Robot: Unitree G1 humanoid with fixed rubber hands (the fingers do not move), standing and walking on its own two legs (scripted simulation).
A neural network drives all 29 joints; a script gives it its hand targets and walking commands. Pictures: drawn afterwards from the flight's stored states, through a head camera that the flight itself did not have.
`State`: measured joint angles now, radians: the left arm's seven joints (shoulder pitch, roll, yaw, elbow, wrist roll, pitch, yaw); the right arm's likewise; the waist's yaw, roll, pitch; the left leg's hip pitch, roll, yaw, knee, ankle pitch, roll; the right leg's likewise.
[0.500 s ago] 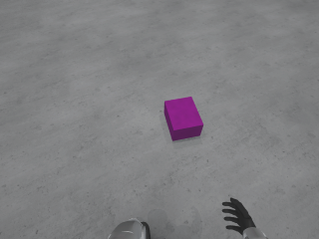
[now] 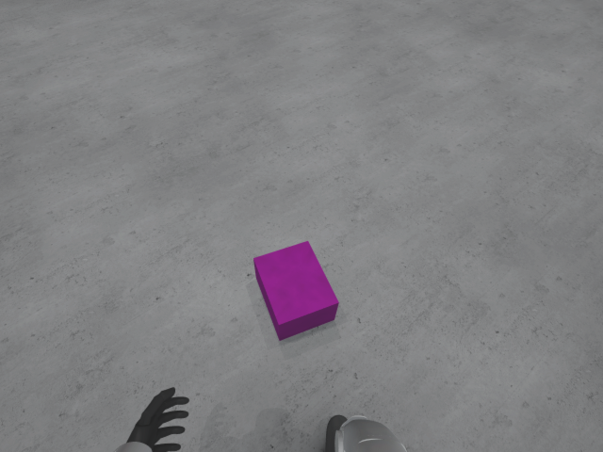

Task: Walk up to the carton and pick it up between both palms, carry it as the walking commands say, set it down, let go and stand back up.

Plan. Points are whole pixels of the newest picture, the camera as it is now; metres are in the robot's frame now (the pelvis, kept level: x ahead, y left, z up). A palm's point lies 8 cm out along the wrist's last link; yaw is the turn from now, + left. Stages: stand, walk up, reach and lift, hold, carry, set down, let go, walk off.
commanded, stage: walk up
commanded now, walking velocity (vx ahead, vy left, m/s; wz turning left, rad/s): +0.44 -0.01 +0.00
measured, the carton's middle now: (294, 289) +0.67 -0.06 -0.70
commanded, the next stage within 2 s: none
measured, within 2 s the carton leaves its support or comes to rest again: neither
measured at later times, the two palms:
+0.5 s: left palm out of the picture +0.08 +0.25 -0.14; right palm (404, 341) +0.27 -0.19 -0.13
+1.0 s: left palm (130, 360) +0.29 +0.25 -0.13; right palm (421, 360) +0.25 -0.22 -0.14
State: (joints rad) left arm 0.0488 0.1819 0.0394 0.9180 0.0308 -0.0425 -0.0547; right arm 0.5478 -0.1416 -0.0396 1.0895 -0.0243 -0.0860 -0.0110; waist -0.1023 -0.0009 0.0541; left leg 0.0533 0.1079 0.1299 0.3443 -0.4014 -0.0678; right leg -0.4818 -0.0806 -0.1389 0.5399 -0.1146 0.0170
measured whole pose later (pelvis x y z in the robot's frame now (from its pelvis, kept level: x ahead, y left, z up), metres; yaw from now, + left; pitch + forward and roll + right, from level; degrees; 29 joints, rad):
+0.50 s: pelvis +0.17 +0.03 +0.00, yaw +0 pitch +0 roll -1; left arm 0.47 0.16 0.05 1.08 0.03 -0.05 0.01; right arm 0.17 -0.17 -0.06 0.95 -0.04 -0.04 0.02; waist 0.05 0.01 0.02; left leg -0.34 0.08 0.12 0.53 -0.21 -0.03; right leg -0.18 -0.11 -0.13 0.53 -0.36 0.05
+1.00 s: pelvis +0.24 +0.01 +0.01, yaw +1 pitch +0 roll +0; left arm 0.21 0.16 0.03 1.04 0.01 0.01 0.04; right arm 0.28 -0.17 -0.03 1.02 -0.02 0.01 -0.04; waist -0.04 0.04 0.03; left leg -0.29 0.08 0.09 0.66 -0.45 -0.01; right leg -0.26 0.01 -0.11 0.45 -0.20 -0.05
